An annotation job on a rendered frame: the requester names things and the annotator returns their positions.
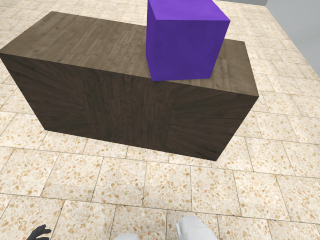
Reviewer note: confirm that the robot right thigh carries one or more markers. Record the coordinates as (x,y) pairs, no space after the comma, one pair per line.
(192,228)

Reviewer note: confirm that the carton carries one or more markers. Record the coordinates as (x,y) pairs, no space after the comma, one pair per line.
(183,38)

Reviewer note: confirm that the robot left hand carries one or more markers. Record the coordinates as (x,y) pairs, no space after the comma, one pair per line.
(39,231)

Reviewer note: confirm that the pedestal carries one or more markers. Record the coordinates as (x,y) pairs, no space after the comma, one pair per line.
(89,77)

